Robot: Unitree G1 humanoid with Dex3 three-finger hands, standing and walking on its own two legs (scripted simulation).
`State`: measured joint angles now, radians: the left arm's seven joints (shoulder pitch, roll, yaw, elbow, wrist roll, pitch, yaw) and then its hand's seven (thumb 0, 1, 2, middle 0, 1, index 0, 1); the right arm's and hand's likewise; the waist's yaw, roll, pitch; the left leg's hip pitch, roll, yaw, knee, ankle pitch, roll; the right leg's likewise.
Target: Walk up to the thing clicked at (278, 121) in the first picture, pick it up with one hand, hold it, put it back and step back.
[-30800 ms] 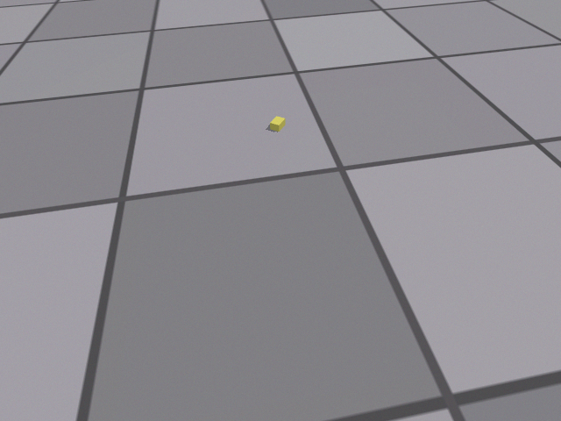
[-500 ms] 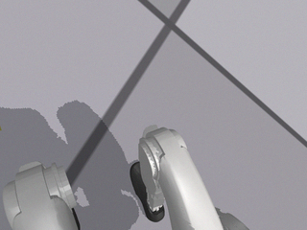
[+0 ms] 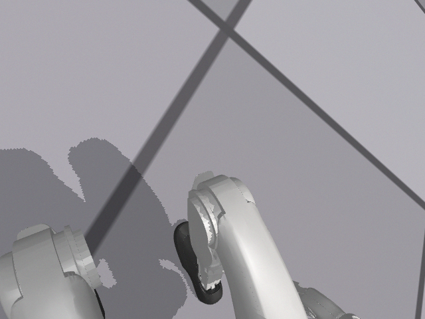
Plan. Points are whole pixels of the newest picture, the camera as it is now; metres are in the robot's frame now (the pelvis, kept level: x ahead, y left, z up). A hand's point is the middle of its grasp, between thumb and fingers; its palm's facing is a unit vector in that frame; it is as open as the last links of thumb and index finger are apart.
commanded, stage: open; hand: left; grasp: from above
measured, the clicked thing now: out of the picture +0.43 +0.32 -0.27
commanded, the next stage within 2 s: withdraw in 0.84 s
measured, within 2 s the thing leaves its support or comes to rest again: neither
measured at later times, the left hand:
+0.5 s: hand out of the picture +0.43 +0.31 -0.25, palm faces -0.43 -0.14 -0.89, open 12.0 cm
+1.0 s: hand out of the picture +0.43 +0.31 -0.24, palm faces -0.44 -0.13 -0.89, open 13.7 cm
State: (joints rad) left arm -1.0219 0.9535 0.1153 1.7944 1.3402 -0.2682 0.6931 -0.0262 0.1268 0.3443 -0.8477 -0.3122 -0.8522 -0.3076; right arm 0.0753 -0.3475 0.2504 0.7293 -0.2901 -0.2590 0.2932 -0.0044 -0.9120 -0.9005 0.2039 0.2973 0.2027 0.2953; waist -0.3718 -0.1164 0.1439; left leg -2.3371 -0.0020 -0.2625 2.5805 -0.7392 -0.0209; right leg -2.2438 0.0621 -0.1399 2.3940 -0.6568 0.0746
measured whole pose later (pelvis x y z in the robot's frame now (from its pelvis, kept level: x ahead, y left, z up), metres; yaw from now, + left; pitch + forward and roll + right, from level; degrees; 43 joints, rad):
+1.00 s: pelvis +0.00 +0.00 +0.00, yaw -1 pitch +27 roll -14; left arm -1.01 0.98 0.11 1.77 1.32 -0.26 0.68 0.00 -0.42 0.94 -0.16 -0.90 -0.15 -0.91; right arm 0.08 -0.35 0.28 0.70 -0.29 -0.27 0.29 0.00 -0.90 -0.90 0.20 0.30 0.20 0.30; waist -0.38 -0.13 0.17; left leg -2.32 0.00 -0.27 2.57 -0.73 -0.02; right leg -2.23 0.06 -0.15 2.37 -0.64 0.08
